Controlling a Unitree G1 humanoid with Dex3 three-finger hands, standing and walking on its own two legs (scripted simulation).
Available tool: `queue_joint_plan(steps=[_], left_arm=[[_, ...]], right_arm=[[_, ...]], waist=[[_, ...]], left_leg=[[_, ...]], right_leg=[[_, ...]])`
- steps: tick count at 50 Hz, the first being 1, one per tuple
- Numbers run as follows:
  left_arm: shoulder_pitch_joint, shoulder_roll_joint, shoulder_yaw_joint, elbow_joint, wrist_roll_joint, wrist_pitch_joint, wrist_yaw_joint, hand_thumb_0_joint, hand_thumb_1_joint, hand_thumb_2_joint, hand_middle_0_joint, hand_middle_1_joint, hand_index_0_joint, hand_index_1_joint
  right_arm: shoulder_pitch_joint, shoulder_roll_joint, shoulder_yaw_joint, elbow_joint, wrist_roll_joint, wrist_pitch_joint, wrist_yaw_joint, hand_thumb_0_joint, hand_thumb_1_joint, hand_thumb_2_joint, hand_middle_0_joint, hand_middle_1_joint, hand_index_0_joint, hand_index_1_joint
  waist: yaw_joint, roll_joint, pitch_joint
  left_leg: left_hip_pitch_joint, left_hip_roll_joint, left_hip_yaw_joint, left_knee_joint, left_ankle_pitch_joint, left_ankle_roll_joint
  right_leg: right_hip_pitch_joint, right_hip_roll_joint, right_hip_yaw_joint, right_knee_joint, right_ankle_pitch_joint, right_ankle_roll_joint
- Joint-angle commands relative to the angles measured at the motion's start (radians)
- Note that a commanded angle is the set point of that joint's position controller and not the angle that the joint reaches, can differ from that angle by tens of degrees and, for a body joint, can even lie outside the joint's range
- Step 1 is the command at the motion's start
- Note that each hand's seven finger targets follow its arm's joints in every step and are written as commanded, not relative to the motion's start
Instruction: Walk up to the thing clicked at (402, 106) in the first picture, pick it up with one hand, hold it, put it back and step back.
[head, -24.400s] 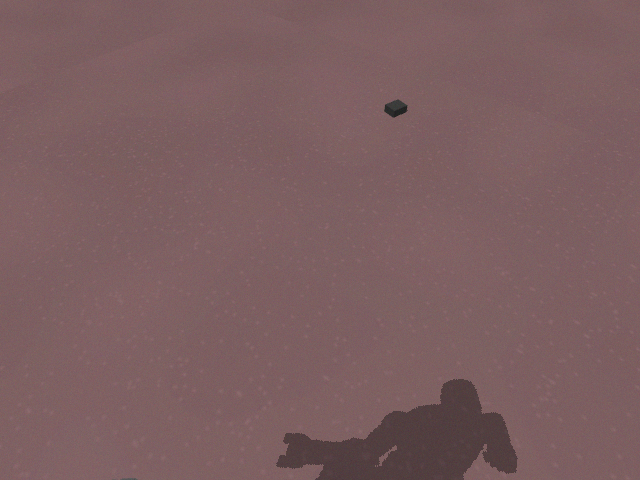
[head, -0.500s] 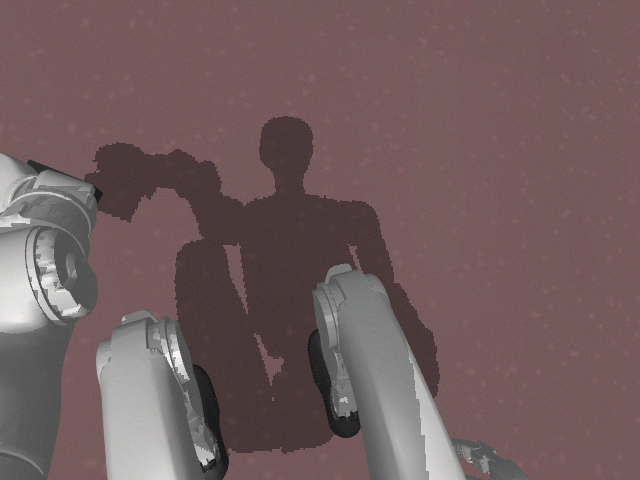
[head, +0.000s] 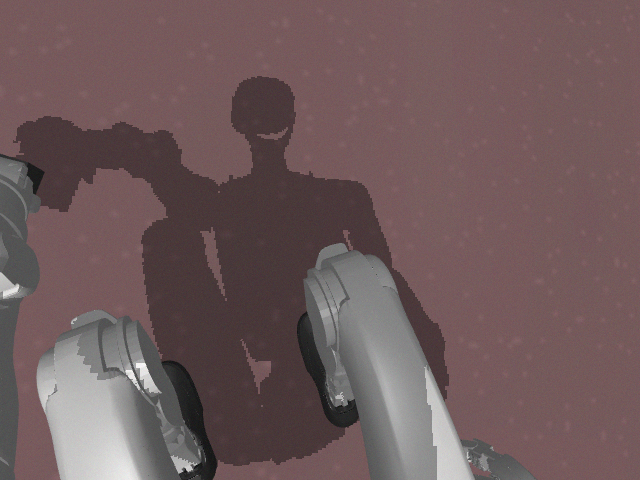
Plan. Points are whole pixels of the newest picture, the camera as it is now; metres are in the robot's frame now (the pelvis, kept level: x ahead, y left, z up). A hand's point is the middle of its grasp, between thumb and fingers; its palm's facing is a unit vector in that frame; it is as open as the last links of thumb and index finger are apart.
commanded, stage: crouch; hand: left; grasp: from above
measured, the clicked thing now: out of the picture +0.49 +0.29 -0.19
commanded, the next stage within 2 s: lower in 0.08 s
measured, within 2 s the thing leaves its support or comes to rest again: rests again in 1.86 s
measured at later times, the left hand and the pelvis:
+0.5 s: hand out of the picture +0.48 +0.29 -0.20, palm faces -0.16 -0.42 -0.89, open 10.5 cm; pelvis +0.00 +0.01 -0.02, yaw -2 degrees
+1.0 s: hand (21, 197) +0.49 +0.27 -0.24, palm faces -0.14 -0.42 -0.89, open 10.5 cm; pelvis +0.00 +0.01 -0.02, yaw -5 degrees
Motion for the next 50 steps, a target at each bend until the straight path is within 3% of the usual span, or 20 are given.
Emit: queue_joint_plan(steps=[1, 4, 6, 9, 10, 13, 14, 17, 20, 26, 27, 28, 30, 32, 33, 37, 42, 45, 46, 50], left_arm=[[-0.365, 0.259, -0.041, -0.139, 0.058, -0.012, 0.067, 0.0, 0.801, 0.71, -1.131, -0.662, -1.144, -0.65], [-0.38, 0.236, -0.052, -0.141, 0.055, -0.01, 0.081, 0.0, 0.799, 0.723, -1.129, -0.673, -1.141, -0.662], [-0.384, 0.277, -0.024, -0.162, 0.049, -0.017, 0.088, 0.0, 0.772, 0.744, -1.129, -0.644, -1.129, -0.645], [-0.388, 0.253, -0.036, -0.182, 0.038, -0.026, 0.081, 0.0, 0.763, 0.785, -1.131, -0.665, -1.127, -0.671], [-0.394, 0.273, -0.021, -0.209, 0.044, -0.028, 0.078, 0.0, 0.69, 0.773, -1.078, -0.663, -1.072, -0.67], [-0.353, 0.253, -0.052, -0.155, 0.052, -0.021, 0.062, 0.0, 0.675, 0.74, -1.052, -0.678, -1.056, -0.674], [-0.345, 0.253, -0.058, -0.143, 0.051, -0.024, 0.06, 0.0, 0.662, 0.796, -1.063, -0.678, -1.055, -0.687], [-0.325, 0.276, -0.053, -0.103, 0.06, -0.028, 0.068, 0.0, 0.666, 0.788, -1.05, -0.708, -1.05, -0.709], [-0.319, 0.266, -0.074, -0.069, 0.059, -0.028, 0.066, 0.0, 0.659, 0.752, -1.021, -0.731, -1.032, -0.72], [-0.34, 0.306, -0.064, -0.016, 0.054, -0.045, 0.109, 0.0, 0.612, 0.718, -0.987, -0.693, -0.997, -0.683], [-0.374, 0.338, -0.052, -0.09, 0.059, -0.06, 0.115, 0.0, 0.628, 0.724, -1.002, -0.681, -1.009, -0.674], [-0.348, 0.307, -0.072, -0.036, 0.045, -0.057, 0.115, 0.0, 0.619, 0.683, -0.982, -0.695, -1.0, -0.677], [-0.388, 0.368, -0.049, -0.095, 0.052, -0.076, 0.132, 0.0, 0.611, 0.691, -0.982, -0.688, -0.996, -0.674], [-0.385, 0.381, -0.049, -0.111, 0.044, -0.079, 0.139, 0.0, 0.609, 0.664, -0.965, -0.702, -0.988, -0.679], [-0.386, 0.388, -0.042, -0.096, 0.044, -0.082, 0.146, 0.0, 0.567, 0.703, -0.974, -0.625, -0.974, -0.625], [-0.34, 0.352, -0.069, -0.021, 0.031, -0.083, 0.144, 0.0, 0.528, 0.694, -0.942, -0.627, -0.942, -0.627], [-0.341, 0.389, -0.063, -0.023, 0.022, -0.073, 0.156, 0.0, 0.507, 0.671, -0.92, -0.629, -0.923, -0.625], [-0.301, 0.367, -0.077, 0.005, 0.009, -0.069, 0.155, 0.0, 0.47, 0.678, -0.886, -0.645, -0.891, -0.64], [-0.328, 0.408, -0.065, -0.012, 0.007, -0.073, 0.161, 0.0, 0.462, 0.63, -0.879, -0.614, -0.885, -0.607], [-0.321, 0.423, -0.061, -0.012, 0.005, -0.082, 0.171, 0.0, 0.486, 0.661, -0.894, -0.638, -0.901, -0.631]], right_arm=[[0.276, -0.253, -0.051, 0.019, -0.003, -0.003, 0.004, 0.0, -0.903, -0.898, 0.2, 0.299, 0.2, 0.299], [0.26, -0.259, -0.05, 0.027, -0.021, -0.004, 0.015, 0.0, -0.904, -0.898, 0.2, 0.299, 0.2, 0.299], [0.261, -0.272, -0.056, 0.036, -0.016, -0.007, 0.018, 0.0, -0.905, -0.899, 0.2, 0.3, 0.2, 0.3], [0.279, -0.266, -0.052, 0.045, -0.021, -0.003, 0.028, 0.0, -0.909, -0.9, 0.2, 0.3, 0.2, 0.3], [0.302, -0.265, -0.047, 0.047, -0.021, -0.005, 0.032, 0.0, -0.904, -0.897, 0.2, 0.3, 0.2, 0.3], [0.287, -0.259, -0.026, 0.044, -0.025, -0.006, 0.041, 0.0, -0.905, -0.896, 0.2, 0.3, 0.2, 0.3], [0.285, -0.263, -0.021, 0.044, -0.025, -0.005, 0.044, 0.0, -0.905, -0.897, 0.2, 0.3, 0.2, 0.3], [0.284, -0.268, -0.005, 0.036, -0.026, -0.006, 0.05, 0.0, -0.907, -0.898, 0.2, 0.3, 0.2, 0.3], [0.271, -0.279, 0.008, 0.021, -0.038, -0.009, 0.057, 0.0, -0.907, -0.897, 0.2, 0.3, 0.2, 0.3], [0.251, -0.319, 0.023, 0.003, -0.044, -0.02, 0.063, 0.0, -0.905, -0.897, 0.2, 0.3, 0.2, 0.3], [0.267, -0.305, 0.033, 0.008, -0.044, -0.021, 0.065, 0.0, -0.903, -0.896, 0.2, 0.3, 0.2, 0.3], [0.233, -0.31, 0.038, 0.001, -0.053, -0.024, 0.068, 0.0, -0.907, -0.897, 0.2, 0.3, 0.2, 0.3], [0.246, -0.322, 0.045, 0.011, -0.053, -0.028, 0.071, 0.0, -0.908, -0.898, 0.2, 0.3, 0.2, 0.3], [0.233, -0.323, 0.052, 0.018, -0.064, -0.034, 0.077, 0.0, -0.909, -0.897, 0.2, 0.3, 0.2, 0.3], [0.234, -0.331, 0.053, 0.016, -0.06, -0.034, 0.078, 0.0, -0.903, -0.896, 0.2, 0.3, 0.2, 0.3], [0.236, -0.339, 0.072, 0.004, -0.064, -0.037, 0.092, 0.0, -0.905, -0.898, 0.2, 0.3, 0.2, 0.3], [0.238, -0.354, 0.089, -0.016, -0.061, -0.04, 0.105, 0.0, -0.905, -0.898, 0.2, 0.3, 0.2, 0.3], [0.244, -0.363, 0.098, -0.043, -0.058, -0.04, 0.115, 0.0, -0.906, -0.898, 0.2, 0.3, 0.2, 0.3], [0.235, -0.367, 0.104, -0.036, -0.056, -0.041, 0.115, 0.0, -0.906, -0.899, 0.2, 0.3, 0.2, 0.301], [0.241, -0.365, 0.12, -0.055, -0.054, -0.04, 0.121, 0.0, -0.906, -0.899, 0.2, 0.3, 0.2, 0.3]], waist=[[-0.027, 0.312, -0.783], [-0.051, 0.327, -0.747], [-0.037, 0.346, -0.765], [-0.054, 0.346, -0.751], [-0.061, 0.35, -0.764], [-0.073, 0.323, -0.707], [-0.075, 0.31, -0.698], [-0.065, 0.305, -0.679], [-0.089, 0.28, -0.647], [-0.108, 0.334, -0.627], [-0.114, 0.355, -0.639], [-0.122, 0.357, -0.612], [-0.124, 0.357, -0.635], [-0.131, 0.368, -0.619], [-0.126, 0.371, -0.624], [-0.15, 0.372, -0.596], [-0.154, 0.367, -0.579], [-0.171, 0.353, -0.564], [-0.163, 0.353, -0.573], [-0.169, 0.374, -0.564]], left_leg=[[0.476, -0.018, 0.092, -0.169, 0.19, 0.041], [0.482, -0.018, 0.084, -0.169, 0.165, 0.04], [0.486, -0.017, 0.081, -0.172, 0.166, 0.037], [0.501, -0.015, 0.075, -0.16, 0.196, 0.031], [0.531, -0.013, 0.069, -0.154, 0.233, 0.026], [0.498, -0.014, 0.07, -0.138, 0.248, 0.032], [0.465, -0.015, 0.073, -0.136, 0.253, 0.035], [0.43, -0.017, 0.063, -0.139, 0.233, 0.04], [0.439, -0.016, 0.052, -0.132, 0.217, 0.042], [0.467, -0.009, 0.025, -0.15, 0.16, 0.037], [0.483, -0.008, 0.022, -0.147, 0.174, 0.034], [0.47, -0.012, 0.03, -0.136, 0.156, 0.038], [0.458, -0.01, 0.034, -0.128, 0.173, 0.041], [0.459, -0.014, 0.036, -0.124, 0.163, 0.042], [0.462, -0.009, 0.036, -0.124, 0.166, 0.041], [0.461, -0.009, 0.032, -0.114, 0.178, 0.037], [0.459, -0.006, 0.015, -0.118, 0.204, 0.037], [0.464, -0.004, 0.01, -0.114, 0.22, 0.035], [0.446, -0.003, 0.004, -0.115, 0.211, 0.04], [0.467, 0.001, -0.004, -0.12, 0.223, 0.034]], right_leg=[[0.459, 0.029, -0.062, -0.241, 0.215, -0.003], [0.443, 0.027, -0.08, -0.236, 0.198, -0.003], [0.427, 0.025, -0.084, -0.233, 0.194, -0.005], [0.441, 0.026, -0.096, -0.215, 0.227, -0.004], [0.432, 0.022, -0.102, -0.205, 0.26, -0.006], [0.433, 0.025, -0.103, -0.203, 0.282, -0.002], [0.46, 0.031, -0.101, -0.206, 0.293, 0.001], [0.45, 0.029, -0.098, -0.205, 0.269, -0.004], [0.442, 0.03, -0.11, -0.202, 0.256, -0.003], [0.407, 0.031, -0.124, -0.192, 0.201, -0.011], [0.408, 0.03, -0.125, -0.192, 0.213, -0.014], [0.401, 0.027, -0.127, -0.187, 0.201, -0.011], [0.439, 0.03, -0.125, -0.195, 0.223, -0.005], [0.447, 0.025, -0.132, -0.192, 0.215, -0.001], [0.452, 0.03, -0.129, -0.197, 0.22, -0.002], [0.458, 0.036, -0.134, -0.194, 0.239, -0.006], [0.476, 0.038, -0.146, -0.196, 0.273, -0.001], [0.486, 0.046, -0.153, -0.188, 0.291, -0.002], [0.486, 0.044, -0.153, -0.193, 0.285, 0.001], [0.488, 0.047, -0.157, -0.187, 0.294, -0.004]])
